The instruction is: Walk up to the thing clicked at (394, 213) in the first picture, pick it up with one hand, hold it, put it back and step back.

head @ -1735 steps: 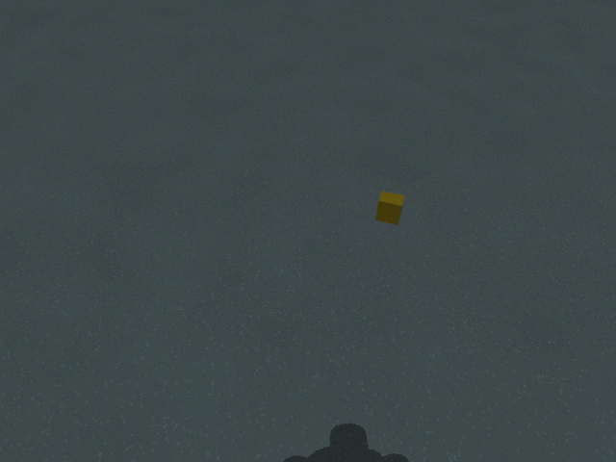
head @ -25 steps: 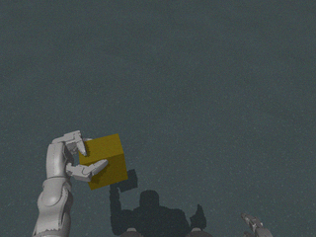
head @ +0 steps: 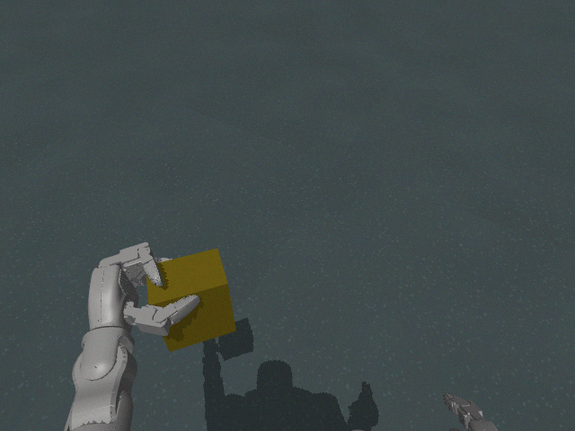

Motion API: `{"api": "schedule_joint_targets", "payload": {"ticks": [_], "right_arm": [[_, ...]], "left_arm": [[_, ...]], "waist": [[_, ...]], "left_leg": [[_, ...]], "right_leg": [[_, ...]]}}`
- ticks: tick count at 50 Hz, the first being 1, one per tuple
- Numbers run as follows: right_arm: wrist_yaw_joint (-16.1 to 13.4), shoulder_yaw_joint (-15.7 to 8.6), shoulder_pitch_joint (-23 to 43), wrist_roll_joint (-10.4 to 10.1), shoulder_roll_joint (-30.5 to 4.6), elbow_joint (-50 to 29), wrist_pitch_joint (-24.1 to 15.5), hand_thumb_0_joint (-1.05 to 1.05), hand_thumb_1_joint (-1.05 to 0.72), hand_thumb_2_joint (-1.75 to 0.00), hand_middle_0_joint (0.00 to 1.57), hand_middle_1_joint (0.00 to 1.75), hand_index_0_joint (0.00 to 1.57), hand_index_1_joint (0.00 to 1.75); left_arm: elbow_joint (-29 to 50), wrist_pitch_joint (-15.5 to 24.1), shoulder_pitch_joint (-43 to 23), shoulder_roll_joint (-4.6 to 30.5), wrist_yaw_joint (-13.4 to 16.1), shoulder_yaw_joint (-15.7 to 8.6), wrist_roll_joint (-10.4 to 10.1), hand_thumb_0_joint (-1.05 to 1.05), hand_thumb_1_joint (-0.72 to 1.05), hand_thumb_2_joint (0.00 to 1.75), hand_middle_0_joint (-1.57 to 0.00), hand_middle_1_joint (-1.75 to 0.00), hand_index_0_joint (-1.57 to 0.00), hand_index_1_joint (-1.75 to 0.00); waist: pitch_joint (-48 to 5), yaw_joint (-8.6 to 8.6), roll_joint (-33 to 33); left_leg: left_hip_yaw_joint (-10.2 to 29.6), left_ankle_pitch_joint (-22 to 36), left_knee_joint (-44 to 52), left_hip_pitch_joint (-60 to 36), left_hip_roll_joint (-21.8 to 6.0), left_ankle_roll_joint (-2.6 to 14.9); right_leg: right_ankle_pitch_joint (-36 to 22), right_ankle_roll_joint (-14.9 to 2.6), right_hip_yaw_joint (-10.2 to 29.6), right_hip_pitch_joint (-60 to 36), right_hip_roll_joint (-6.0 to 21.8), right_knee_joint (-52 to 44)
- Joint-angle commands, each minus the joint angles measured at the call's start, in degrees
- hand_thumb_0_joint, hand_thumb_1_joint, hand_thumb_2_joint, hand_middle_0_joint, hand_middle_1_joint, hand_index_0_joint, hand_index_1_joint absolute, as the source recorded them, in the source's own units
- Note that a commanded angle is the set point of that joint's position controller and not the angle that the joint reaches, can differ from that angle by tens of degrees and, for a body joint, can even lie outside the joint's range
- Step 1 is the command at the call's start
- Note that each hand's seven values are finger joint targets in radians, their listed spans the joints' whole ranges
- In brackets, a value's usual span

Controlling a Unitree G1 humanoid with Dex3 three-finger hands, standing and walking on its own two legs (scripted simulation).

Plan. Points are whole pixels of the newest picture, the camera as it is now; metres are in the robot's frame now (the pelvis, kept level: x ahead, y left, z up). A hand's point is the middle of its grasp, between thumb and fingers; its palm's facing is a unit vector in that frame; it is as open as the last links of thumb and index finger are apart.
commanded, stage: hold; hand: left
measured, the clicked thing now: (193, 300) +0.33 +0.16 -0.03
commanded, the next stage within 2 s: none
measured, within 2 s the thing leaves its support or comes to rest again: neither
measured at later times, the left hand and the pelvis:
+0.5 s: hand (155, 281) +0.32 +0.19 +0.05, palm faces +0.16 -0.99 -0.02, open 6.8 cm; pelvis +0.00 +0.00 +0.01, yaw +0 degrees
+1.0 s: hand (153, 277) +0.32 +0.19 +0.06, palm faces +0.16 -0.99 -0.02, open 6.7 cm; pelvis +0.00 +0.00 +0.01, yaw +0 degrees
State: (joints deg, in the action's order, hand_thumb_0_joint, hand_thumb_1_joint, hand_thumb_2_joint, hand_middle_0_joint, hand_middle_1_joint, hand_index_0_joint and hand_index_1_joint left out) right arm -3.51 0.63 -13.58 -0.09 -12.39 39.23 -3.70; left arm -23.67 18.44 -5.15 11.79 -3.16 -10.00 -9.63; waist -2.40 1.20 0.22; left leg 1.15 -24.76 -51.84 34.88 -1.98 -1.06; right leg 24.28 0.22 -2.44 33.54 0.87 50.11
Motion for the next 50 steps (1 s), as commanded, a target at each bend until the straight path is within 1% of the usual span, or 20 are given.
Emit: {"api": "schedule_joint_targets", "payload": {"ticks": [1,6,8,10,16,20,21,23,25,27,28,29,30,34,37,43,44,47,48,50], "right_arm": [[-0.4,-2.9,1.7,0.1,-7.8,-7.6,-2.2,0.00,-0.92,-0.90,0.20,0.30,0.20,0.30],[-0.4,-2.8,1.8,0.2,-7.3,-7.3,-2.2,0.00,-0.92,-0.90,0.20,0.30,0.20,0.30],[-0.4,-2.8,1.2,0.1,-7.5,-6.6,-2.2,0.00,-0.92,-0.90,0.20,0.30,0.20,0.30],[-0.4,-2.7,0.8,0.3,-7.4,-6.4,-2.1,0.00,-0.91,-0.90,0.20,0.30,0.20,0.30],[-0.3,-2.9,1.6,0.1,-7.4,-6.2,-2.4,0.00,-0.91,-0.90,0.20,0.30,0.20,0.30],[-0.4,-2.7,1.8,0.0,-7.2,-6.2,-2.6,0.00,-0.92,-0.90,0.20,0.30,0.20,0.30],[-0.6,-2.9,1.9,-0.2,-7.6,-6.0,-2.5,0.00,-0.92,-0.90,0.20,0.30,0.20,0.30],[-0.3,-2.9,2.1,0.0,-7.6,-6.2,-2.4,0.00,-0.91,-0.90,0.20,0.30,0.20,0.30],[-0.3,-3.1,2.0,0.1,-7.6,-6.1,-2.4,0.00,-0.91,-0.90,0.20,0.30,0.20,0.30],[-0.2,-3.2,1.8,0.0,-7.8,-5.9,-2.5,0.00,-0.91,-0.90,0.20,0.30,0.20,0.30],[-0.1,-2.8,1.8,0.1,-7.1,-6.1,-2.6,0.00,-0.91,-0.90,0.20,0.30,0.20,0.30],[0.0,-2.9,1.4,0.0,-7.4,-5.9,-2.5,0.00,-0.92,-0.90,0.20,0.30,0.20,0.30],[-0.2,-3.0,1.9,-0.1,-7.7,-5.9,-2.6,0.00,-0.91,-0.90,0.20,0.30,0.20,0.30],[-0.1,-3.0,1.1,0.1,-7.7,-5.4,-2.6,0.00,-0.92,-0.90,0.20,0.30,0.20,0.30],[0.1,-3.3,1.4,-0.1,-7.8,-5.5,-2.7,0.00,-0.92,-0.90,0.20,0.30,0.20,0.30],[0.3,-3.1,1.3,0.0,-7.6,-5.6,-2.7,0.00,-0.91,-0.90,0.20,0.30,0.20,0.30],[0.2,-3.2,0.7,0.1,-7.7,-5.1,-2.7,0.00,-0.91,-0.90,0.20,0.30,0.20,0.30],[0.3,-2.8,1.1,0.1,-7.2,-5.1,-2.6,0.00,-0.91,-0.90,0.20,0.30,0.20,0.30],[0.4,-3.3,1.0,0.1,-7.8,-4.9,-2.7,0.00,-0.91,-0.90,0.20,0.30,0.20,0.30],[0.4,-3.3,1.5,0.0,-7.6,-5.7,-2.6,0.00,-0.91,-0.90,0.20,0.30,0.20,0.30]], "left_arm": [[18.1,6.8,-19.7,7.4,0.6,-3.3,-2.2,0.00,0.15,1.16,-1.25,-1.39,-1.28,-1.37],[18.0,6.6,-18.7,7.3,0.7,-3.1,-2.0,0.00,0.16,1.17,-1.26,-1.40,-1.29,-1.38],[20.6,6.9,-20.6,9.7,1.1,-4.9,-2.1,0.00,0.16,1.17,-1.25,-1.40,-1.28,-1.38],[18.5,6.4,-19.5,7.6,0.8,-3.2,-2.1,0.00,0.18,1.16,-1.23,-1.38,-1.27,-1.36],[20.2,6.7,-21.9,9.2,0.9,-4.2,-1.9,0.00,0.18,1.17,-1.26,-1.41,-1.30,-1.39],[18.3,6.1,-20.1,7.2,0.8,-3.0,-2.4,0.00,0.18,1.18,-1.27,-1.42,-1.31,-1.40],[18.4,6.1,-21.1,9.1,1.1,-4.7,-2.3,0.00,0.17,1.18,-1.27,-1.41,-1.30,-1.40],[13.7,5.7,-18.0,6.7,0.6,-3.2,-2.0,0.00,0.18,1.17,-1.26,-1.41,-1.29,-1.39],[20.2,6.9,-22.7,8.9,0.6,-3.5,-1.7,0.00,0.19,1.18,-1.25,-1.41,-1.29,-1.39],[18.6,6.8,-20.2,9.8,0.8,-5.3,-1.8,0.00,0.23,1.20,-1.28,-1.42,-1.31,-1.40],[19.2,6.6,-20.6,8.1,0.6,-3.4,-1.9,0.00,0.21,1.19,-1.28,-1.43,-1.32,-1.41],[18.5,6.6,-20.9,7.3,0.6,-3.0,-2.2,0.00,0.21,1.19,-1.29,-1.43,-1.32,-1.41],[20.5,6.7,-22.6,9.3,0.9,-5.0,-2.3,0.00,0.21,1.19,-1.28,-1.43,-1.31,-1.41],[18.0,6.1,-22.1,7.3,1.1,-2.1,-1.7,0.00,0.18,1.18,-1.28,-1.42,-1.31,-1.40],[17.8,6.4,-22.5,8.7,1.3,-3.7,-1.7,0.00,0.20,1.20,-1.30,-1.45,-1.34,-1.43],[17.7,6.4,-22.3,7.8,1.3,-2.8,-1.6,0.00,0.22,1.20,-1.30,-1.44,-1.33,-1.42],[17.1,6.3,-21.6,9.1,1.6,-4.7,-1.8,0.00,0.23,1.19,-1.31,-1.44,-1.34,-1.42],[15.3,6.0,-22.4,6.5,1.3,-2.2,-1.8,0.00,0.20,1.21,-1.31,-1.45,-1.34,-1.43],[15.8,6.3,-23.5,8.2,1.4,-4.1,-1.9,0.00,0.23,1.21,-1.31,-1.45,-1.34,-1.43],[18.8,6.9,-24.6,9.5,1.6,-4.3,-1.3,0.00,0.22,1.22,-1.31,-1.46,-1.35,-1.44]], "waist": [[-18.4,-0.20,2.7],[-16.5,0.32,1.2],[-18.3,-0.12,3.0],[-18.2,0.64,3.0],[-17.1,-0.01,3.5],[-16.0,0.28,2.0],[-15.6,0.04,1.9],[-14.3,0.48,0.3],[-17.1,0.15,3.6],[-15.8,-0.15,2.8],[-15.9,-0.08,3.6],[-16.8,0.54,2.6],[-16.7,-0.06,2.7],[-15.9,0.64,3.9],[-15.8,-0.05,3.3],[-16.1,-0.17,3.2],[-17.5,-0.43,2.6],[-14.1,0.39,1.5],[-15.1,0.09,2.4],[-16.6,-0.49,3.8]], "left_leg": [[-0.4,15.1,7.9,-10.5,1.5,0.98],[-0.6,12.3,8.7,-9.7,1.8,1.22],[-1.0,13.4,8.7,-10.5,1.9,1.14],[-0.9,15.7,8.5,-11.4,1.7,1.03],[-0.7,14.2,9.8,-12.3,1.8,0.99],[-1.1,15.0,10.1,-12.1,1.9,1.24],[-1.2,14.7,10.4,-12.2,1.9,1.32],[-1.1,14.2,10.5,-11.4,1.7,1.40],[-1.0,15.1,10.7,-14.0,1.7,1.02],[-0.8,13.6,11.5,-13.3,1.6,0.95],[-0.9,13.3,11.3,-13.1,1.8,0.96],[-0.8,14.5,11.2,-13.7,1.6,1.01],[-0.8,14.3,11.5,-13.8,1.6,1.01],[-0.5,17.0,11.3,-14.7,1.3,0.68],[-0.3,14.9,12.1,-14.2,1.3,0.76],[-0.5,16.2,12.0,-14.7,1.4,0.71],[-0.8,17.3,11.4,-14.2,1.6,0.92],[-0.8,15.2,11.8,-13.0,1.5,1.11],[-0.7,15.5,12.0,-13.8,1.4,0.95],[-1.0,14.4,12.4,-14.6,1.6,0.85]], "right_leg": [[-17.0,-0.81,0.4,-8.6,-1.4,-7.2],[-15.2,-0.44,0.6,-9.3,-1.3,-8.8],[-16.5,-0.45,1.0,-10.7,-1.0,-8.7],[-18.4,-0.54,0.8,-10.3,-1.2,-8.5],[-16.5,-0.57,0.6,-10.7,-1.1,-9.7],[-18.0,-0.26,0.8,-11.8,-0.9,-10.4],[-17.8,-0.26,0.8,-11.6,-0.9,-10.8],[-17.3,-0.29,0.7,-11.1,-1.0,-10.7],[-17.4,-0.60,0.7,-11.5,-1.0,-10.4],[-15.7,-0.67,0.3,-11.5,-1.2,-10.6],[-15.6,-0.64,0.5,-11.4,-1.2,-10.9],[-16.9,-0.61,0.4,-11.9,-1.2,-10.6],[-16.7,-0.59,0.5,-12.0,-1.2,-10.9],[-18.2,-0.92,0.2,-10.9,-1.4,-10.2],[-16.4,-0.91,0.1,-11.2,-1.4,-10.7],[-17.5,-0.83,0.1,-12.4,-1.3,-11.0],[-19.1,-0.62,0.4,-13.6,-1.1,-11.1],[-17.6,-0.49,0.4,-12.0,-1.1,-11.6],[-17.5,-0.68,0.3,-12.1,-1.1,-11.3],[-16.3,-0.79,0.4,-12.5,-1.1,-11.7]]}}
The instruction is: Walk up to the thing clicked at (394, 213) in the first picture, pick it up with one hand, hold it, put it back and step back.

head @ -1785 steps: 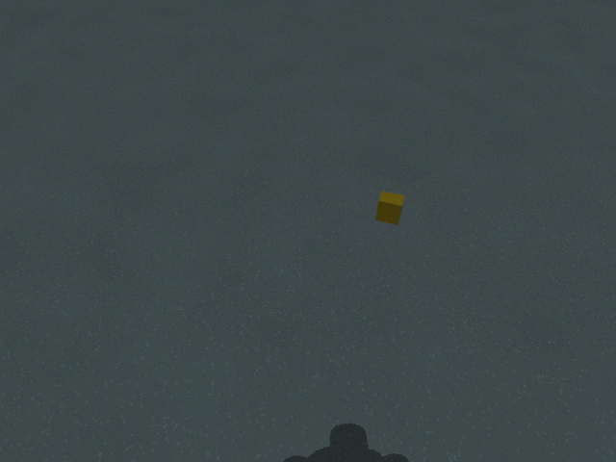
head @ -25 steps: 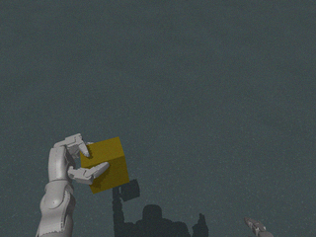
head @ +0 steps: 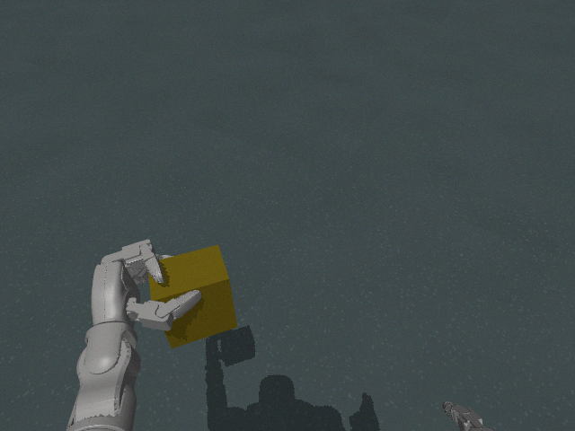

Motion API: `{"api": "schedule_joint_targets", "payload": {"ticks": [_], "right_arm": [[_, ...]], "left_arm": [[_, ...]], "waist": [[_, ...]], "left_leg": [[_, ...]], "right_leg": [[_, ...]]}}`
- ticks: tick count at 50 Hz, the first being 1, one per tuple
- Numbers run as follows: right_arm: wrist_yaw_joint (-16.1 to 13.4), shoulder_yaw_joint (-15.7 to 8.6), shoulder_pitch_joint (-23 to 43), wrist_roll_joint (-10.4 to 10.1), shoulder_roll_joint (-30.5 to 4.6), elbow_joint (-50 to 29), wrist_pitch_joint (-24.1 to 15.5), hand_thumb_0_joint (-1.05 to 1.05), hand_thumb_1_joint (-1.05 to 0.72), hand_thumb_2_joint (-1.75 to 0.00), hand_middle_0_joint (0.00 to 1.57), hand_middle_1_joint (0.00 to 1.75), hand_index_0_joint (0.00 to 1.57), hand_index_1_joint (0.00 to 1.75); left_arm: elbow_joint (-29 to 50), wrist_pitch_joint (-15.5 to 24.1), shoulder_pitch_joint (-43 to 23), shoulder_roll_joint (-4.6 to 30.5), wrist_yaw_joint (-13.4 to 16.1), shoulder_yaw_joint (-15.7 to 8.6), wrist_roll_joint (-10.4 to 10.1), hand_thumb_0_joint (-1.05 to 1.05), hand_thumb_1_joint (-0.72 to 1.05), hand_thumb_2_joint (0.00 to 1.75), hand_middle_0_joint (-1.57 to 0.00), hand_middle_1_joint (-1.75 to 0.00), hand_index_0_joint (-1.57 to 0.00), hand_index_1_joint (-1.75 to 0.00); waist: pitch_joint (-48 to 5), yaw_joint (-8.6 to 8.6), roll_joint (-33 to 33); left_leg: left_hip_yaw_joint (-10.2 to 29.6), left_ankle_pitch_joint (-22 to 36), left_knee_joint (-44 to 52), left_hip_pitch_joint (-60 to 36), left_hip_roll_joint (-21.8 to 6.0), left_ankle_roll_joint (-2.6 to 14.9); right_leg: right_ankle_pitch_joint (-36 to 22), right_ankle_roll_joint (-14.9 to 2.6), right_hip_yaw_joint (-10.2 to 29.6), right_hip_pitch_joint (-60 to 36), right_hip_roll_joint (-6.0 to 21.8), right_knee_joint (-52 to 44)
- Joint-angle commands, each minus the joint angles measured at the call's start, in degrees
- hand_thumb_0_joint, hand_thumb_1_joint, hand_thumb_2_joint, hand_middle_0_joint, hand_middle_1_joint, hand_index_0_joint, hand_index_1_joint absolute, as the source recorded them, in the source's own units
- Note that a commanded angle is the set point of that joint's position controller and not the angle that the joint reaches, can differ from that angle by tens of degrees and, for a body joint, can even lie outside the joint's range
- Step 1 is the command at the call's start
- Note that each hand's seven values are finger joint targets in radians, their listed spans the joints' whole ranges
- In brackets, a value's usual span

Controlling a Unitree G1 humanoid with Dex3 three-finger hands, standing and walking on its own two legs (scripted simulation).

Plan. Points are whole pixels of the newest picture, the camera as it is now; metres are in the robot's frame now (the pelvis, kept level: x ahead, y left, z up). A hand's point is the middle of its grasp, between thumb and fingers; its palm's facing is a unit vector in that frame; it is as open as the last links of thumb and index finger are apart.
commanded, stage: hold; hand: left
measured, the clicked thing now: (194, 296) +0.33 +0.16 -0.01
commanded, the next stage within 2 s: crouch in 1.46 s
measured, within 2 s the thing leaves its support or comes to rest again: neither
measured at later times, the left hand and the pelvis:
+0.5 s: hand (159, 281) +0.32 +0.19 +0.05, palm faces +0.16 -0.99 -0.03, open 6.6 cm; pelvis +0.00 +0.00 +0.00, yaw +0 degrees
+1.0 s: hand (156, 287) +0.31 +0.19 +0.05, palm faces +0.17 -0.99 -0.03, open 6.6 cm; pelvis -0.01 +0.00 +0.00, yaw +0 degrees
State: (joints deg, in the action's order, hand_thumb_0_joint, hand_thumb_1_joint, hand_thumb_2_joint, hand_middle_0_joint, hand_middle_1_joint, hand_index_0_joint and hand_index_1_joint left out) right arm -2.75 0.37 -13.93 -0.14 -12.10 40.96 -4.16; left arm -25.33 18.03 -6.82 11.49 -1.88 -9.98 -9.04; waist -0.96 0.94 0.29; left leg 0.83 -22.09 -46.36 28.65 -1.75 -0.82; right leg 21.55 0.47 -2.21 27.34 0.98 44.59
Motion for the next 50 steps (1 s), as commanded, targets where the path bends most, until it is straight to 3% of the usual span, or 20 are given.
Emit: {"api": "schedule_joint_targets", "payload": {"ticks": [1,2,4,9,10,14,15,17,20,21,22,24,25,26,32,39,40,41,42,50], "right_arm": [[-0.4,-2.9,1.7,0.2,-7.7,-7.4,-2.2,0.00,-0.91,-0.90,0.20,0.30,0.20,0.30],[-0.4,-3.0,1.4,0.0,-8.0,-7.1,-2.2,0.00,-0.91,-0.90,0.20,0.30,0.20,0.30],[-0.4,-3.0,1.9,0.0,-8.0,-7.0,-2.4,0.00,-0.92,-0.90,0.20,0.30,0.20,0.30],[-0.3,-3.0,2.4,-0.2,-7.9,-7.5,-2.8,0.00,-0.91,-0.90,0.20,0.30,0.20,0.30],[-0.3,-2.9,1.8,-0.1,-7.8,-6.8,-2.8,0.00,-0.91,-0.90,0.20,0.30,0.20,0.30],[-0.6,-2.7,1.6,0.1,-7.5,-7.1,-2.7,0.00,-0.91,-0.90,0.20,0.30,0.20,0.30],[-0.7,-2.6,2.0,-0.1,-7.5,-7.2,-2.9,0.00,-0.91,-0.90,0.20,0.30,0.20,0.30],[-0.5,-2.7,2.0,0.1,-7.6,-6.7,-2.9,0.00,-0.91,-0.90,0.20,0.30,0.20,0.30],[-0.4,-2.9,1.8,0.0,-7.8,-6.8,-2.8,0.00,-0.91,-0.90,0.20,0.30,0.20,0.30],[-0.4,-2.7,2.3,0.0,-7.5,-7.2,-2.9,0.00,-0.91,-0.90,0.20,0.30,0.20,0.30],[-0.5,-2.8,1.9,-0.1,-7.6,-6.8,-2.8,0.00,-0.91,-0.90,0.20,0.30,0.20,0.30],[-0.2,-2.7,2.8,0.0,-7.5,-7.7,-3.0,0.00,-0.91,-0.90,0.20,0.30,0.20,0.30],[-0.3,-3.0,2.4,0.1,-7.9,-7.2,-3.1,0.00,-0.91,-0.90,0.20,0.30,0.20,0.30],[-0.2,-2.9,2.5,-0.1,-7.7,-7.5,-3.1,0.00,-0.91,-0.90,0.20,0.30,0.20,0.30],[-0.3,-2.7,3.4,0.0,-7.5,-8.2,-3.1,0.00,-0.91,-0.90,0.20,0.30,0.20,0.30],[-0.1,-3.0,3.0,0.0,-7.8,-8.1,-3.0,0.00,-0.91,-0.90,0.20,0.30,0.20,0.30],[-0.1,-2.6,3.5,0.0,-7.3,-8.7,-3.0,0.00,-0.91,-0.90,0.20,0.30,0.20,0.30],[-0.1,-2.9,3.1,0.0,-7.6,-8.7,-3.0,0.00,-0.91,-0.90,0.20,0.30,0.20,0.30],[-0.1,-2.8,2.8,0.0,-7.6,-8.2,-3.2,0.00,-0.91,-0.90,0.20,0.30,0.20,0.30],[-0.2,-2.6,3.2,-0.1,-7.7,-8.6,-3.5,0.00,-0.91,-0.90,0.20,0.30,0.20,0.30]], "left_arm": [[20.4,7.4,-20.7,9.4,0.2,-4.0,-1.9,0.00,0.22,1.22,-1.33,-1.47,-1.36,-1.45],[17.6,6.9,-18.8,8.1,0.2,-3.5,-2.0,0.00,0.23,1.22,-1.32,-1.47,-1.36,-1.45],[19.0,7.2,-20.7,9.0,0.4,-4.5,-2.4,0.00,0.20,1.22,-1.31,-1.46,-1.35,-1.44],[20.1,7.4,-22.4,8.5,0.2,-3.7,-2.4,0.00,0.20,1.22,-1.32,-1.47,-1.36,-1.45],[17.9,7.4,-20.8,8.9,0.2,-4.5,-2.3,0.00,0.21,1.22,-1.31,-1.46,-1.34,-1.44],[20.7,7.3,-21.5,8.8,-0.1,-3.2,-2.0,0.00,0.19,1.20,-1.30,-1.44,-1.33,-1.42],[20.8,7.1,-21.6,7.8,-0.1,-2.6,-2.2,0.00,0.18,1.20,-1.29,-1.44,-1.33,-1.42],[19.6,7.1,-22.9,8.6,0.1,-3.7,-2.2,0.00,0.20,1.20,-1.30,-1.45,-1.33,-1.43],[18.7,6.9,-20.9,7.1,0.1,-2.1,-2.0,0.00,0.19,1.21,-1.31,-1.46,-1.35,-1.44],[20.2,7.2,-22.7,8.6,0.3,-3.6,-2.1,0.00,0.19,1.21,-1.32,-1.46,-1.35,-1.44],[19.0,7.0,-21.0,8.4,0.4,-3.5,-1.9,0.00,0.18,1.21,-1.31,-1.46,-1.34,-1.44],[21.7,7.3,-24.1,7.6,0.4,-2.0,-1.8,0.00,0.18,1.21,-1.31,-1.46,-1.34,-1.44],[18.7,6.8,-21.6,8.1,0.8,-3.3,-1.5,0.00,0.19,1.22,-1.32,-1.46,-1.35,-1.45],[18.6,6.7,-21.6,7.2,0.8,-2.6,-1.7,0.00,0.18,1.22,-1.32,-1.47,-1.36,-1.45],[18.1,7.3,-21.4,9.3,0.9,-5.1,-1.7,0.00,0.20,1.24,-1.32,-1.48,-1.35,-1.46],[18.2,7.6,-22.2,8.4,0.1,-3.7,-1.6,0.00,0.18,1.24,-1.32,-1.49,-1.36,-1.47],[18.6,7.5,-21.6,7.3,0.0,-2.3,-1.6,0.00,0.16,1.23,-1.32,-1.48,-1.35,-1.46],[18.9,7.6,-21.4,8.0,0.1,-3.3,-1.7,0.00,0.17,1.23,-1.32,-1.48,-1.36,-1.46],[18.7,7.5,-21.1,7.1,0.0,-2.3,-1.9,0.00,0.17,1.23,-1.32,-1.48,-1.36,-1.46],[21.6,7.6,-22.6,8.2,0.9,-3.1,-1.9,0.00,0.13,1.22,-1.31,-1.47,-1.34,-1.45]], "waist": [[-18.2,-0.33,3.7],[-17.7,0.17,2.2],[-17.0,0.03,2.3],[-15.5,0.54,2.5],[-16.4,0.34,2.2],[-18.7,0.39,2.8],[-18.0,0.41,2.2],[-17.5,0.41,3.6],[-16.8,0.50,2.1],[-17.2,-0.02,2.5],[-17.9,0.07,2.8],[-17.7,0.48,4.7],[-17.3,0.17,3.5],[-16.4,0.30,2.8],[-17.8,-0.40,2.1],[-16.9,0.24,3.4],[-16.8,0.30,3.3],[-17.8,0.34,2.9],[-17.8,0.41,2.6],[-17.9,0.54,3.6]], "left_leg": [[-0.6,12.1,6.8,-8.4,1.4,0.58],[-0.4,12.1,7.1,-8.6,1.2,0.61],[-0.4,11.5,7.1,-7.9,1.3,0.71],[-0.2,8.7,7.8,-7.4,1.2,0.73],[-0.2,9.9,7.5,-7.5,1.2,0.73],[-0.9,13.7,6.5,-8.7,1.6,0.87],[-0.8,13.7,6.7,-8.7,1.6,0.88],[-0.6,13.6,6.7,-8.6,1.4,0.73],[-0.3,12.6,7.3,-8.5,1.4,0.77],[-0.5,12.3,7.0,-8.2,1.5,0.83],[-0.6,13.4,7.2,-9.1,1.5,0.73],[-0.2,13.5,7.4,-9.7,1.2,0.39],[0.0,13.3,7.5,-9.3,1.0,0.38],[0.0,13.0,7.7,-9.1,1.0,0.47],[-0.6,11.7,7.2,-7.9,1.6,0.90],[-0.5,11.5,7.3,-8.2,1.4,0.74],[-0.5,11.1,7.4,-8.5,1.4,0.68],[-0.3,10.8,7.3,-8.4,1.3,0.76],[-0.3,11.7,7.2,-8.5,1.4,0.78],[0.2,12.3,7.4,-9.2,1.0,0.52]], "right_leg": [[-13.7,-0.99,0.1,-6.7,-1.2,-6.1],[-13.7,-1.01,-0.1,-6.6,-1.4,-6.1],[-13.4,-0.93,0.1,-6.6,-1.3,-6.3],[-10.8,-1.00,0.0,-5.4,-1.4,-6.7],[-11.9,-0.94,-0.1,-6.0,-1.4,-6.3],[-16.3,-0.66,0.5,-8.0,-1.0,-6.6],[-16.3,-0.66,0.3,-8.0,-1.0,-6.8],[-15.9,-0.83,0.2,-6.4,-1.1,-6.4],[-14.6,-0.91,-0.2,-6.6,-1.2,-6.7],[-14.5,-0.85,0.0,-7.2,-1.1,-6.9],[-15.4,-0.91,0.0,-7.5,-1.1,-6.6],[-15.0,-1.11,-0.3,-6.5,-1.4,-6.1],[-14.5,-1.16,-0.6,-6.1,-1.5,-6.1],[-14.3,-1.07,-0.6,-6.2,-1.5,-6.2],[-13.9,-0.75,0.0,-7.8,-1.0,-6.9],[-13.5,-1.03,-0.1,-5.9,-1.2,-6.5],[-13.1,-0.99,-0.1,-5.6,-1.2,-6.8],[-12.6,-0.98,-0.3,-6.1,-1.3,-6.6],[-13.6,-0.90,-0.3,-6.5,-1.3,-6.4],[-13.8,-1.11,-0.6,-6.1,-1.6,-5.9]]}}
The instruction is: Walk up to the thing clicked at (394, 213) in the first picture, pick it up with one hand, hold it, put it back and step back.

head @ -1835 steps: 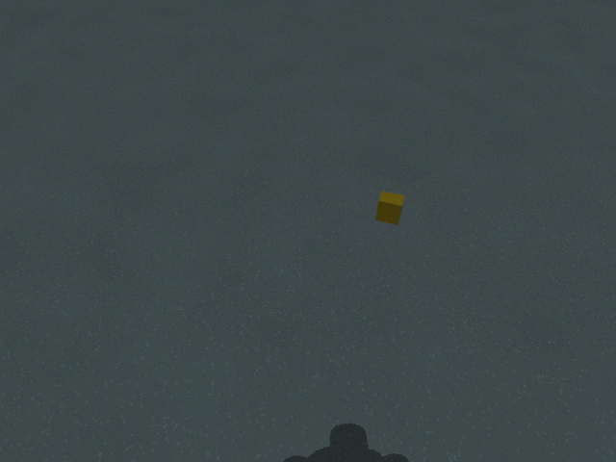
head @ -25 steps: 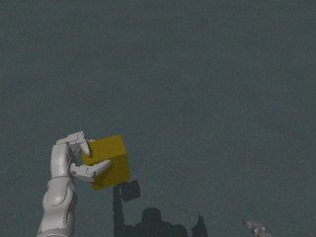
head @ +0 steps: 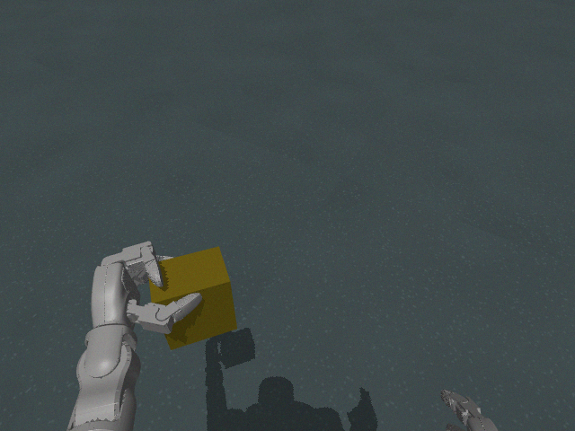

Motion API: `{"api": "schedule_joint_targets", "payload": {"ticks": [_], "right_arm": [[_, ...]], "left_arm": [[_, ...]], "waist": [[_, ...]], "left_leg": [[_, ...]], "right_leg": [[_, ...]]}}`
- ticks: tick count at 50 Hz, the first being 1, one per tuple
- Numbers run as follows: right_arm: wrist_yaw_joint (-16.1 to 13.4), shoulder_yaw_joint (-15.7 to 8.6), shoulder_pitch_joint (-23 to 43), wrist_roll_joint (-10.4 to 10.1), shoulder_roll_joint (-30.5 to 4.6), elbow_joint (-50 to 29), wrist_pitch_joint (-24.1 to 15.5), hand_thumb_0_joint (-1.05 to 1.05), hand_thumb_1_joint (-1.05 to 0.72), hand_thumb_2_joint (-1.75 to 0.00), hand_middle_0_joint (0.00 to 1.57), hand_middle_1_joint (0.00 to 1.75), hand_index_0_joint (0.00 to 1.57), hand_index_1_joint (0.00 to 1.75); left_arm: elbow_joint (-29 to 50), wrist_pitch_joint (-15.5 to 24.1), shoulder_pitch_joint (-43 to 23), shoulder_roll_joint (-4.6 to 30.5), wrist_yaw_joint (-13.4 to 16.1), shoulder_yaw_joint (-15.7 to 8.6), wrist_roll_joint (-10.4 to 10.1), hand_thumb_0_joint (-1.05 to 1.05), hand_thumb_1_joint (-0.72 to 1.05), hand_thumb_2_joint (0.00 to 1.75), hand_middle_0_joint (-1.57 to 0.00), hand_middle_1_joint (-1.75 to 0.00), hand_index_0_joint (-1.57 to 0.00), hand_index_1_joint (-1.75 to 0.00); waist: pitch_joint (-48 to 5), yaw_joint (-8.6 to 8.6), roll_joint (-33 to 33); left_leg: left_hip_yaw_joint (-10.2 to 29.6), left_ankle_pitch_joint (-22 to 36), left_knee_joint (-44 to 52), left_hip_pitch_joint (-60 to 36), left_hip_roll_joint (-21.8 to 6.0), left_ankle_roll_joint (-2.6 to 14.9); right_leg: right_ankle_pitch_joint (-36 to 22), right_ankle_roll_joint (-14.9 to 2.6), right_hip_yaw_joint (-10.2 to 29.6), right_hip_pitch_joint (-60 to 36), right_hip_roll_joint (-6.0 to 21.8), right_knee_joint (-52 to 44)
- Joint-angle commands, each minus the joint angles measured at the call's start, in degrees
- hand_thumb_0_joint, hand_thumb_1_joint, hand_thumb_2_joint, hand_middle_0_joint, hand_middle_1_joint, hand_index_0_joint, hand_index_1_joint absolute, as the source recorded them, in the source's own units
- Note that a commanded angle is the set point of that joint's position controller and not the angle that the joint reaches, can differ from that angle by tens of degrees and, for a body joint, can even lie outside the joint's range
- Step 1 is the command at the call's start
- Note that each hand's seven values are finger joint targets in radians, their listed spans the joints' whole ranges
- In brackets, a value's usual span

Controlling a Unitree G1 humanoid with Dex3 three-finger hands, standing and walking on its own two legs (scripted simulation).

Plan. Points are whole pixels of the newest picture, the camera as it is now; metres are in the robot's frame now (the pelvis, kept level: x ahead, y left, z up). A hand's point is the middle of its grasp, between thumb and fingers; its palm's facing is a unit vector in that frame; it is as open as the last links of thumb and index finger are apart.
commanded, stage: hold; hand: left
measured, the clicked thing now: (194, 298) +0.33 +0.16 -0.01
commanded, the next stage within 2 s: crouch in 0.46 s
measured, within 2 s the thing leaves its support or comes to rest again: neither
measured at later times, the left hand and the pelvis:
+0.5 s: hand (160, 284) +0.32 +0.19 +0.05, palm faces +0.17 -0.99 -0.03, open 6.7 cm; pelvis +0.00 +0.00 +0.00, yaw +0 degrees
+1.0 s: hand (175, 311) +0.33 +0.20 -0.05, palm faces +0.17 -0.98 -0.03, open 6.8 cm; pelvis -0.02 +0.00 -0.05, yaw +0 degrees
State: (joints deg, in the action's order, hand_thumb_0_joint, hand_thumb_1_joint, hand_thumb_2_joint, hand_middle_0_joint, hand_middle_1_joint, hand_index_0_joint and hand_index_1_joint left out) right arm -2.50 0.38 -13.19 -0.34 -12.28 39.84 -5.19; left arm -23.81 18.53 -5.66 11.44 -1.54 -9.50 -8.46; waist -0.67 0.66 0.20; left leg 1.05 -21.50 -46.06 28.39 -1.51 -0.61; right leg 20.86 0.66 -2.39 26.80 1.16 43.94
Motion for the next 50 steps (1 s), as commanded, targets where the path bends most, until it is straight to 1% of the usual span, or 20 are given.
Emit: {"api": "schedule_joint_targets", "payload": {"ticks": [1,3,7,8,12,16,20,21,26,28,29,33,38,39,41,42,44,45,48,50], "right_arm": [[-0.5,-2.8,2.0,0.1,-7.6,-7.1,-2.5,0.00,-0.91,-0.90,0.20,0.30,0.20,0.30],[-0.7,-2.5,2.4,0.1,-7.3,-7.1,-2.2,0.00,-0.91,-0.90,0.20,0.30,0.20,0.30],[-0.4,-2.9,2.9,0.1,-7.6,-7.6,-2.2,0.00,-0.91,-0.90,0.20,0.30,0.20,0.30],[-0.3,-2.9,3.0,0.1,-7.7,-7.8,-2.3,0.00,-0.91,-0.90,0.20,0.30,0.20,0.30],[-0.1,-2.9,2.2,0.0,-7.8,-7.7,-2.3,0.00,-0.91,-0.90,0.20,0.30,0.20,0.30],[-0.2,-2.6,2.9,-0.1,-7.3,-7.7,-2.4,0.00,-0.91,-0.90,0.20,0.30,0.20,0.30],[-0.5,-2.8,1.7,-0.1,-7.8,-7.5,-2.6,0.00,-0.91,-0.90,0.20,0.30,0.20,0.30],[-0.5,-2.8,1.6,-0.1,-7.8,-7.6,-2.6,0.00,-0.92,-0.90,0.20,0.30,0.20,0.30],[-0.7,-2.4,2.9,-0.1,-7.2,-7.3,-2.7,0.00,-0.91,-0.90,0.20,0.30,0.20,0.30],[-0.7,-2.5,2.5,0.1,-7.3,-7.0,-2.7,0.00,-0.90,-0.90,0.20,0.30,0.20,0.30],[-0.6,-2.4,2.9,0.0,-7.1,-7.3,-2.6,0.00,-0.89,-0.90,0.20,0.30,0.20,0.30],[-0.4,-2.7,2.7,0.3,-7.3,-6.6,-2.4,0.00,-0.90,-0.90,0.20,0.30,0.20,0.30],[0.6,-3.5,2.6,0.7,-7.8,-6.2,-2.3,0.00,-0.89,-0.90,0.20,0.30,0.20,0.30],[0.6,-3.8,1.8,1.0,-8.1,-5.7,-2.3,0.00,-0.89,-0.89,0.20,0.30,0.20,0.30],[1.3,-4.1,1.6,1.4,-8.4,-5.5,-2.3,0.00,-0.89,-0.89,0.20,0.30,0.20,0.30],[1.5,-4.2,1.6,1.3,-8.5,-5.6,-2.3,0.00,-0.89,-0.89,0.20,0.30,0.20,0.30],[2.1,-4.6,1.0,1.7,-8.8,-5.6,-2.4,0.00,-0.89,-0.89,0.20,0.30,0.20,0.30],[2.2,-4.8,0.7,1.8,-9.1,-5.8,-2.3,0.00,-0.89,-0.89,0.20,0.30,0.20,0.30],[2.9,-4.7,0.9,2.1,-9.4,-6.5,-2.4,0.00,-0.89,-0.89,0.20,0.30,0.20,0.30],[3.1,-4.4,1.0,2.3,-9.5,-6.6,-2.4,0.00,-0.89,-0.89,0.20,0.30,0.20,0.30]], "left_arm": [[19.5,6.8,-23.6,8.1,0.6,-3.4,-2.5,0.00,0.14,1.21,-1.30,-1.47,-1.34,-1.45],[16.7,6.4,-23.1,8.8,0.7,-4.6,-2.3,0.00,0.14,1.22,-1.30,-1.47,-1.34,-1.45],[16.0,6.9,-23.4,8.1,0.1,-3.9,-2.3,0.00,0.16,1.23,-1.31,-1.48,-1.35,-1.46],[16.3,7.0,-22.3,9.4,0.4,-5.0,-2.0,0.00,0.15,1.22,-1.31,-1.47,-1.35,-1.45],[17.2,7.0,-23.7,8.3,-0.1,-3.7,-2.4,0.00,0.14,1.22,-1.31,-1.47,-1.35,-1.45],[16.5,7.2,-23.7,8.9,0.1,-4.9,-2.8,0.00,0.12,1.22,-1.31,-1.48,-1.35,-1.46],[18.7,7.2,-21.9,8.8,0.0,-4.2,-2.7,0.00,0.12,1.21,-1.30,-1.47,-1.34,-1.45],[19.7,7.1,-22.2,8.1,-0.1,-3.1,-2.7,0.00,0.10,1.20,-1.29,-1.46,-1.33,-1.44],[16.8,6.7,-23.3,7.3,0.2,-2.9,-2.4,0.00,0.09,1.19,-1.28,-1.45,-1.32,-1.43],[18.0,6.8,-24.7,8.9,0.4,-4.1,-2.4,0.00,0.17,1.24,-1.28,-1.45,-1.32,-1.43],[16.9,6.7,-22.9,8.7,0.5,-4.2,-2.2,0.00,0.09,1.19,-1.23,-1.37,-1.27,-1.35],[11.3,7.1,-21.3,7.4,0.3,-4.4,-1.9,0.00,0.05,1.15,-1.21,-1.37,-1.26,-1.33],[6.9,10.3,-23.0,7.2,-0.3,-4.4,-1.3,0.00,0.06,1.16,-1.22,-1.38,-1.28,-1.34],[6.4,11.3,-25.2,8.9,-0.3,-6.3,-1.4,0.00,0.08,1.16,-1.23,-1.39,-1.29,-1.35],[3.6,13.2,-26.4,7.9,-0.9,-5.3,-1.2,0.00,0.07,1.16,-1.23,-1.39,-1.29,-1.35],[1.6,14.3,-26.1,8.9,-1.0,-6.7,-1.2,0.00,0.08,1.17,-1.24,-1.42,-1.31,-1.37],[0.3,16.8,-28.5,7.1,-2.0,-4.7,-1.3,0.00,0.07,1.16,-1.25,-1.42,-1.32,-1.37],[-0.5,18.2,-29.3,9.0,-2.1,-6.7,-1.2,0.00,0.09,1.17,-1.26,-1.43,-1.32,-1.38],[-4.5,22.1,-29.5,10.5,-2.9,-8.7,-1.6,0.00,0.07,1.19,-1.27,-1.45,-1.34,-1.40],[-6.1,24.7,-32.5,10.0,-2.8,-8.1,-2.0,0.00,0.08,1.19,-1.27,-1.45,-1.34,-1.40]], "waist": [[-18.6,0.84,3.7],[-17.0,0.77,1.8],[-15.6,0.63,2.7],[-17.2,-0.43,2.7],[-18.4,0.81,3.4],[-16.7,0.44,2.4],[-20.1,0.49,3.4],[-19.7,0.62,3.0],[-15.8,1.15,1.9],[-17.5,0.85,2.6],[-16.7,0.11,2.6],[-13.7,0.99,1.3],[-13.4,1.40,0.9],[-16.0,1.50,1.8],[-16.2,1.84,1.7],[-16.0,1.59,2.0],[-19.0,2.73,3.0],[-21.0,2.54,3.0],[-25.1,1.93,3.3],[-27.7,2.59,4.7]], "left_leg": [[0.1,12.3,6.9,-8.8,0.8,0.32],[-0.4,10.9,6.6,-7.1,1.1,0.77],[-0.3,8.2,7.3,-6.5,1.1,0.63],[-0.4,8.6,7.4,-6.7,1.2,0.56],[0.0,10.8,7.1,-8.3,0.8,0.32],[-0.8,8.3,6.9,-6.3,1.4,0.77],[-0.4,12.3,6.5,-9.3,1.1,0.47],[-0.3,13.4,6.6,-9.3,1.0,0.43],[-0.3,8.0,7.2,-6.9,1.2,0.78],[-0.7,9.4,6.6,-7.1,1.4,0.93],[-1.0,9.4,6.7,-6.4,1.5,0.81],[-0.8,8.4,6.0,-4.3,1.4,1.02],[-0.5,5.2,3.4,-0.5,1.2,1.02],[-0.4,6.5,1.6,0.1,1.1,1.00],[0.2,5.6,-0.6,2.9,0.9,0.81],[0.2,4.5,-1.8,4.6,1.0,0.83],[0.9,3.8,-5.0,6.0,0.6,0.50],[1.0,2.7,-6.8,7.9,0.8,0.60],[1.4,-2.1,-12.5,15.2,1.2,0.64],[1.5,-3.8,-17.0,19.8,1.4,0.64]], "right_leg": [[-13.6,-1.28,-0.5,-5.9,-1.6,-5.1],[-13.0,-0.96,0.0,-5.8,-1.4,-5.9],[-10.2,-1.18,-0.2,-4.6,-1.4,-6.0],[-10.3,-1.29,-0.2,-5.8,-1.4,-5.8],[-12.2,-1.38,-0.5,-5.5,-1.7,-5.2],[-10.6,-1.03,0.2,-5.5,-1.2,-6.3],[-13.9,-1.20,-0.1,-6.4,-1.4,-5.4],[-14.8,-1.21,-0.2,-6.7,-1.5,-5.2],[-10.3,-1.02,0.0,-4.8,-1.3,-6.3],[-12.0,-0.90,0.4,-5.7,-1.0,-6.3],[-11.9,-1.05,0.3,-6.1,-1.0,-6.5],[-11.0,-0.95,0.1,-3.3,-1.0,-5.7],[-8.0,-1.30,0.1,1.6,-1.1,-2.4],[-9.1,-1.37,0.3,2.6,-1.1,-0.9],[-7.8,-1.64,-0.1,6.1,-1.3,2.1],[-6.8,-1.64,0.1,7.8,-1.3,3.3],[-5.7,-1.88,-0.2,12.9,-1.5,7.2],[-4.6,-1.93,-0.1,14.9,-1.5,8.7],[-0.2,-2.10,-0.1,20.8,-1.5,14.5],[1.5,-2.29,0.2,25.8,-1.4,18.6]]}}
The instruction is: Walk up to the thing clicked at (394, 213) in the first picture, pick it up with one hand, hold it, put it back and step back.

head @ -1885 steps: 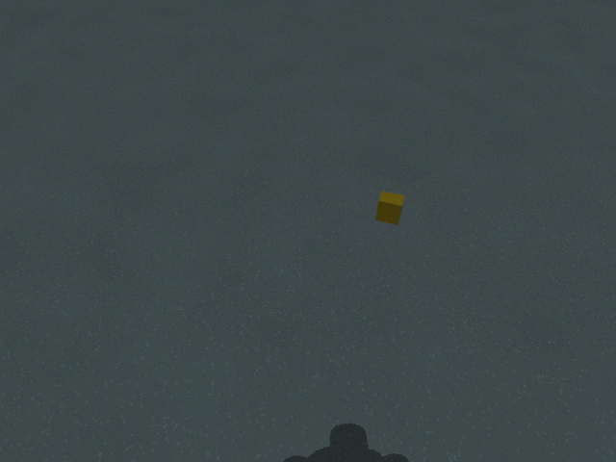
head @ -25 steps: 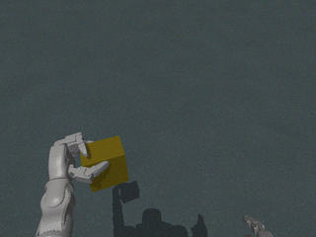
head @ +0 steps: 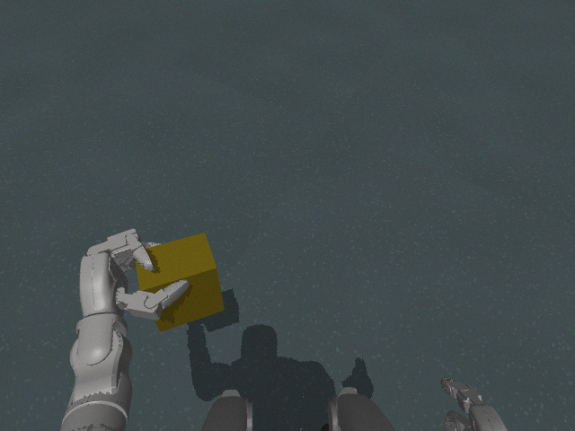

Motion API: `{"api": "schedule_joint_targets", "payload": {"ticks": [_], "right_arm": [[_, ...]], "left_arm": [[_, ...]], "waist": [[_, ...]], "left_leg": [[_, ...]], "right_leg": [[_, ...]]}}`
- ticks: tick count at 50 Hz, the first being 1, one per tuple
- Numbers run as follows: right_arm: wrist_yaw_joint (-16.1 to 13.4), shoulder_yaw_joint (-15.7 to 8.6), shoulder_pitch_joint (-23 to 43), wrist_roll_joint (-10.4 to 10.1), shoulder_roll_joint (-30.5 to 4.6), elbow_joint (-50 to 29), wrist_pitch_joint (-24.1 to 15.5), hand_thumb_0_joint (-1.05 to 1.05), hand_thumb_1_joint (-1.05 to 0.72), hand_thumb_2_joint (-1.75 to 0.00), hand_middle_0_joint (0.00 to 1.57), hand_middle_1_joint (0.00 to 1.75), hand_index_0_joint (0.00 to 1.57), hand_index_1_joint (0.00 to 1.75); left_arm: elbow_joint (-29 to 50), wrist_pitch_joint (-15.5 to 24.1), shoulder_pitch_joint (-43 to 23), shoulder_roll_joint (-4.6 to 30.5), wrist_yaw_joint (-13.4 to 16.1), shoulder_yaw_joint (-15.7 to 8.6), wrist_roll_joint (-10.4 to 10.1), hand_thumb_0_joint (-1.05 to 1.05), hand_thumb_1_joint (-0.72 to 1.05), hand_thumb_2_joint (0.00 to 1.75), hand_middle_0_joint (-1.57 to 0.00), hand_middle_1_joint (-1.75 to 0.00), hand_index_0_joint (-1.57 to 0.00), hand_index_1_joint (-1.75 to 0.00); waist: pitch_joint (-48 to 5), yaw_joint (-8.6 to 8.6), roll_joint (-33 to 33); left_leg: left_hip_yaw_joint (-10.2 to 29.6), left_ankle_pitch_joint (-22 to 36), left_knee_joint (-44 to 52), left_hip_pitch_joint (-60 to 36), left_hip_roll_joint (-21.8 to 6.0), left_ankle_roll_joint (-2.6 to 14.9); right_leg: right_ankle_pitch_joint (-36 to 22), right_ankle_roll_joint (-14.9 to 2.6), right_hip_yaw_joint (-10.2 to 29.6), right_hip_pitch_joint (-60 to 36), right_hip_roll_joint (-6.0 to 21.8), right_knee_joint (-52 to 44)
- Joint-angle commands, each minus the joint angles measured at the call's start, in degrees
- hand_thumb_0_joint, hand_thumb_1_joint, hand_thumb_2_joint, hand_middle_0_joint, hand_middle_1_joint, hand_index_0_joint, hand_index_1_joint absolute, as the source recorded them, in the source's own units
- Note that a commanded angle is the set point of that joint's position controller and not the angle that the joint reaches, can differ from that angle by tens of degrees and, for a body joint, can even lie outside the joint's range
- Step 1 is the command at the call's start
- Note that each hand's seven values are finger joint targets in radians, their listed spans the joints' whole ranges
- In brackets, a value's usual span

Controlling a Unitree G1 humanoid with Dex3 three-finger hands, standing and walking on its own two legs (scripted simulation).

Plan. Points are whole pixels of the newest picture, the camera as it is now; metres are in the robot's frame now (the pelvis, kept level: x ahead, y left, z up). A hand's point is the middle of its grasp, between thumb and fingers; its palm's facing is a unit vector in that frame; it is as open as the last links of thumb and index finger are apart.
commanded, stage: crouch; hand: left
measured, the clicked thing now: (182, 283) +0.36 +0.17 -0.06
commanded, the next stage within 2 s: lower in 1.48 s
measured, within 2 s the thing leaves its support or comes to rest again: neither
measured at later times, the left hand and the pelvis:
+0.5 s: hand (176, 308) +0.38 +0.22 -0.25, palm faces +0.23 -0.97 -0.06, open 7.0 cm; pelvis -0.03 +0.00 -0.21, yaw -2 degrees
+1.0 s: hand (186, 320) +0.40 +0.24 -0.41, palm faces +0.25 -0.97 -0.06, open 6.7 cm; pelvis -0.06 +0.00 -0.34, yaw -6 degrees
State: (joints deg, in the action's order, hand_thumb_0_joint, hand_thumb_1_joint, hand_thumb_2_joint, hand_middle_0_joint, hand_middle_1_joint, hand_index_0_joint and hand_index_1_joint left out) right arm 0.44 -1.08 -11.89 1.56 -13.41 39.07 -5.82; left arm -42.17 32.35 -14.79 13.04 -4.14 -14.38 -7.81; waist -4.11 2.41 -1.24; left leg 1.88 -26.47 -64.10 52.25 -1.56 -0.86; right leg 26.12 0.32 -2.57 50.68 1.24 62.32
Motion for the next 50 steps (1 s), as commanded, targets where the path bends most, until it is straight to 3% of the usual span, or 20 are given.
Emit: {"api": "schedule_joint_targets", "payload": {"ticks": [1,2,3,5,11,15,16,19,21,24,28,32,34,37,38,44,46,48,49,50], "right_arm": [[0.3,-2.9,-0.5,0.5,-8.7,-5.6,-1.7,0.00,-0.89,-0.89,0.20,0.30,0.20,0.30],[0.4,-3.0,-0.2,0.7,-9.1,-5.5,-1.8,0.00,-0.88,-0.89,0.20,0.30,0.20,0.30],[0.4,-2.9,-0.6,0.9,-9.3,-5.2,-1.8,0.00,-0.88,-0.89,0.20,0.30,0.20,0.30],[0.6,-3.0,-1.0,1.1,-10.0,-4.9,-1.3,0.00,-0.88,-0.89,0.20,0.30,0.20,0.30],[1.5,-3.0,-1.0,2.0,-11.0,-2.9,0.0,0.00,-0.90,-0.90,0.20,0.30,0.20,0.30],[2.0,-3.0,-0.7,2.5,-10.9,-2.3,0.7,0.00,-0.91,-0.90,0.20,0.30,0.20,0.30],[2.1,-3.0,-0.7,2.5,-11.2,-1.6,0.8,0.00,-0.91,-0.90,0.20,0.30,0.20,0.30],[2.6,-3.2,-1.2,3.0,-12.1,-0.2,1.1,0.00,-0.91,-0.90,0.20,0.30,0.20,0.30],[2.7,-2.7,-0.9,3.4,-12.0,0.6,1.1,0.00,-0.91,-0.90,0.20,0.30,0.20,0.30],[3.1,-2.2,-0.9,4.2,-11.6,1.3,1.1,0.00,-0.91,-0.90,0.20,0.30,0.20,0.30],[3.6,-1.7,-0.2,4.9,-12.6,1.3,1.6,0.00,-0.91,-0.91,0.20,0.30,0.20,0.30],[3.7,-0.9,0.7,5.3,-13.1,0.8,2.0,0.00,-0.91,-0.91,0.20,0.30,0.20,0.30],[3.7,-0.6,0.2,5.5,-13.6,0.8,2.3,0.00,-0.92,-0.91,0.20,0.30,0.20,0.30],[3.9,-0.2,0.1,5.9,-13.9,1.3,2.8,0.00,-0.92,-0.91,0.20,0.30,0.20,0.30],[3.8,0.1,0.2,6.0,-14.2,1.0,3.0,0.00,-0.91,-0.91,0.20,0.30,0.20,0.30],[4.0,1.5,0.7,6.9,-15.3,1.5,3.7,0.00,-0.91,-0.90,0.20,0.30,0.20,0.30],[4.1,2.0,1.1,7.1,-15.8,1.3,3.7,0.00,-0.90,-0.90,0.20,0.30,0.20,0.30],[4.1,2.5,1.6,7.2,-16.2,1.4,4.0,0.00,-0.90,-0.90,0.20,0.30,0.20,0.30],[4.2,2.8,1.7,7.4,-16.2,1.3,4.0,0.00,-0.89,-0.90,0.20,0.30,0.20,0.30],[4.4,3.1,1.1,7.6,-16.7,1.7,4.1,0.00,-0.90,-0.90,0.20,0.30,0.20,0.30]], "left_arm": [[9.9,11.9,-22.2,8.7,-0.3,-4.2,-2.8,0.00,0.07,1.18,-1.27,-1.45,-1.34,-1.40],[9.9,12.9,-24.2,8.9,-0.3,-3.5,-2.3,0.00,0.06,1.18,-1.25,-1.43,-1.32,-1.38],[8.9,13.8,-24.1,10.2,-0.3,-4.9,-2.3,0.00,0.09,1.18,-1.24,-1.42,-1.31,-1.38],[7.4,15.1,-24.7,10.7,-0.6,-4.7,-1.9,0.00,0.08,1.17,-1.24,-1.40,-1.29,-1.36],[5.8,16.6,-24.2,15.0,-0.3,-9.3,-1.8,0.00,0.07,1.18,-1.21,-1.39,-1.26,-1.35],[6.3,17.6,-28.6,15.7,-0.3,-10.2,-1.7,0.00,0.05,1.18,-1.22,-1.39,-1.27,-1.37],[4.6,17.6,-28.0,16.7,-0.4,-11.6,-1.7,0.00,0.06,1.20,-1.22,-1.41,-1.27,-1.38],[2.8,18.1,-32.9,16.8,-1.0,-10.8,-1.0,0.00,0.07,1.18,-1.22,-1.40,-1.27,-1.37],[0.9,18.5,-35.7,15.9,-1.2,-9.4,-0.4,0.00,0.06,1.19,-1.23,-1.41,-1.28,-1.38],[-2.9,19.4,-36.1,18.2,-0.6,-11.7,0.1,0.00,0.08,1.20,-1.23,-1.41,-1.28,-1.38],[-3.2,20.7,-40.6,22.5,0.2,-14.5,1.2,0.00,0.08,1.24,-1.27,-1.45,-1.31,-1.42],[-5.6,21.0,-41.5,24.7,0.6,-15.9,2.2,0.00,0.12,1.28,-1.28,-1.47,-1.32,-1.45],[-5.2,20.9,-42.1,27.0,0.7,-17.8,2.5,0.00,0.12,1.28,-1.28,-1.48,-1.33,-1.46],[-7.6,20.2,-41.9,26.3,0.6,-17.8,2.6,0.00,0.14,1.31,-1.27,-1.49,-1.31,-1.47],[-6.9,20.3,-43.0,28.5,0.8,-19.2,2.7,0.00,0.13,1.30,-1.27,-1.48,-1.31,-1.46],[-9.7,20.2,-44.6,30.8,0.0,-19.3,3.1,0.00,0.18,1.29,-1.28,-1.48,-1.33,-1.45],[-9.8,20.3,-46.6,30.1,-0.5,-18.2,3.2,0.00,0.16,1.29,-1.28,-1.49,-1.34,-1.46],[-11.6,20.1,-45.3,31.7,-0.6,-19.4,3.0,0.00,0.16,1.28,-1.26,-1.47,-1.32,-1.44],[-10.3,20.3,-46.6,31.8,-0.5,-18.5,3.1,0.00,0.14,1.28,-1.28,-1.48,-1.34,-1.45],[-10.2,20.5,-46.1,29.9,-0.9,-18.1,2.6,0.00,0.17,1.28,-1.29,-1.49,-1.35,-1.45]], "waist": [[-26.3,0.89,5.7],[-27.1,1.11,6.7],[-30.1,0.57,7.1],[-32.4,0.90,6.9],[-39.9,-0.41,8.2],[-42.3,1.26,6.9],[-42.6,1.24,6.5],[-43.6,2.72,9.1],[-41.9,3.94,9.7],[-43.9,3.30,7.7],[-44.5,2.73,12.3],[-43.2,3.74,13.2],[-45.7,3.38,13.9],[-43.9,4.54,13.6],[-43.9,4.76,13.7],[-39.1,6.35,12.8],[-37.1,7.29,13.7],[-35.6,6.97,13.1],[-35.4,7.27,13.3],[-35.9,7.77,14.6]], "left_leg": [[1.0,2.9,-1.6,-1.9,1.6,0.99],[1.3,2.3,-3.3,-0.4,1.5,0.86],[0.9,4.8,-6.4,1.5,1.7,1.06],[1.1,5.5,-9.9,4.5,1.7,1.09],[0.8,9.8,-20.2,12.7,1.7,1.54],[0.8,7.2,-26.1,20.3,1.7,1.81],[0.9,6.8,-27.5,22.2,1.7,1.88],[1.8,6.2,-30.7,21.6,1.3,1.48],[1.8,4.2,-33.0,24.4,1.2,1.36],[0.5,2.9,-38.3,30.9,1.5,1.78],[0.8,-1.2,-40.4,32.1,1.4,0.96],[0.4,-4.8,-43.5,37.7,1.6,0.86],[0.4,-2.5,-45.2,37.2,1.4,0.80],[0.1,-2.7,-48.5,40.3,1.5,1.09],[0.3,-3.2,-49.1,41.7,1.4,1.03],[0.2,-9.4,-53.4,49.0,1.4,1.46],[1.0,-11.2,-53.6,49.4,1.2,1.27],[1.2,-12.5,-54.7,50.9,1.2,1.42],[1.3,-13.3,-55.0,52.0,1.1,1.39],[2.0,-11.3,-55.2,49.8,1.1,1.01]], "right_leg": [[-4.8,-1.97,0.1,4.0,-1.6,2.8],[-4.0,-2.12,-0.2,7.4,-1.7,5.2],[-5.4,-2.18,0.4,8.3,-1.4,7.1],[-5.6,-2.28,0.3,11.6,-1.7,10.7],[-8.5,-2.22,1.5,18.5,-1.8,19.8],[-7.2,-1.93,2.1,21.9,-2.0,24.3],[-7.0,-1.96,1.8,22.9,-2.0,26.1],[-4.9,-2.56,0.3,31.7,-2.3,31.0],[-3.2,-2.70,-0.3,35.6,-2.3,33.4],[-2.6,-2.08,1.0,34.5,-2.1,35.9],[1.7,-2.83,-1.2,42.0,-2.4,41.6],[3.6,-2.67,-2.0,43.9,-2.4,45.4],[2.0,-2.65,-2.2,44.7,-2.4,47.5],[1.6,-2.38,-2.2,46.5,-2.3,49.5],[1.9,-2.34,-2.5,46.2,-2.4,50.2],[6.2,-1.79,-3.4,48.8,-2.9,52.7],[7.4,-1.91,-4.4,51.9,-3.0,53.8],[8.6,-1.75,-4.7,52.6,-3.2,54.5],[9.2,-1.77,-5.0,52.7,-3.3,54.9],[7.0,-1.83,-5.5,53.5,-3.1,55.9]]}}
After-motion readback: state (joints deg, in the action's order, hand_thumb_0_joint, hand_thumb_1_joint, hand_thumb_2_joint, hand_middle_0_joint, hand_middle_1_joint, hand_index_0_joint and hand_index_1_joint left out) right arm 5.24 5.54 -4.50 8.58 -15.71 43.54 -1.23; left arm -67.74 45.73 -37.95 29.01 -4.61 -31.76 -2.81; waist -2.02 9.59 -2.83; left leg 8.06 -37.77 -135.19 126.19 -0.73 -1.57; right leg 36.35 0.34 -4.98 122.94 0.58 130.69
